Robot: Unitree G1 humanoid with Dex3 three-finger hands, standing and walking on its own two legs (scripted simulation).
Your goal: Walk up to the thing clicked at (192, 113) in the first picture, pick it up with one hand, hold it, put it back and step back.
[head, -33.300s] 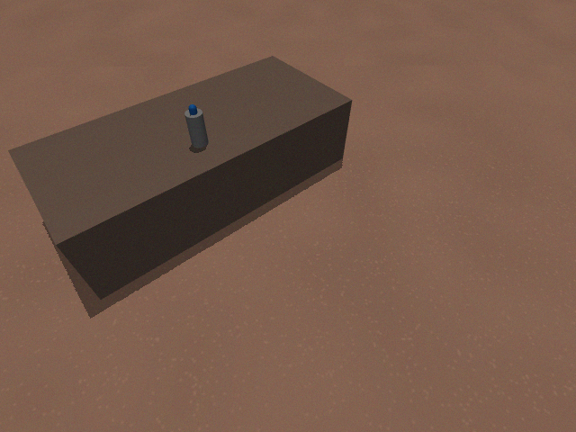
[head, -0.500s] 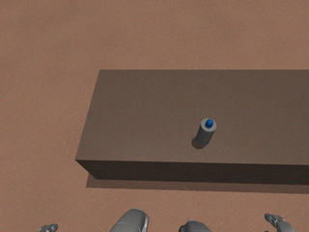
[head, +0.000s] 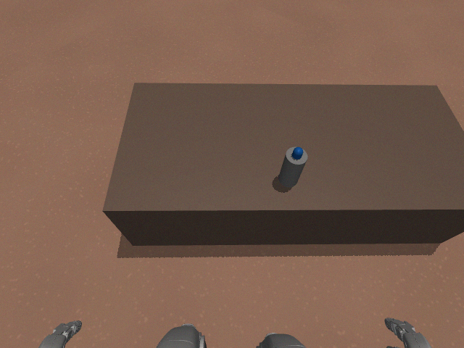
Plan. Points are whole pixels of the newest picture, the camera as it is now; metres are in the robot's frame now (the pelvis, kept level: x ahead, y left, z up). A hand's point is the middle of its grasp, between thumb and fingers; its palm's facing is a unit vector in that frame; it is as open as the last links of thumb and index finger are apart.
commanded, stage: step back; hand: right
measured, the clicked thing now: (293, 165) +0.65 -0.19 -0.31
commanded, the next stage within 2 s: none
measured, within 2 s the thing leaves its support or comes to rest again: neither
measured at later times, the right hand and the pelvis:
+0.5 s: hand out of the picture -0.04 -0.25 -0.14, palm faces -0.10 +0.90 -0.41, open 7.4 cm; pelvis -0.14 +0.02 +0.00, yaw +3 degrees
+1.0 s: hand out of the picture -0.20 -0.29 -0.15, palm faces -0.02 +0.92 -0.39, open 7.4 cm; pelvis -0.30 -0.02 +0.01, yaw +0 degrees
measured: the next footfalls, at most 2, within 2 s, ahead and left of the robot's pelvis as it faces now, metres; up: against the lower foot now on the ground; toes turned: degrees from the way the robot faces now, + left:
right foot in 0.02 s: +0.02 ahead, -0.12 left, +0.00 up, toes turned +3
left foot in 0.38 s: -0.08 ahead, +0.12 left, +0.00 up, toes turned +1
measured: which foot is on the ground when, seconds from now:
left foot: down 0.00-0.04, up 0.06-0.36, down 0.38-0.82, up 0.84-1.00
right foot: up 0.00-0.00, down 0.02-0.40, up 0.42-0.76, down 0.78-1.00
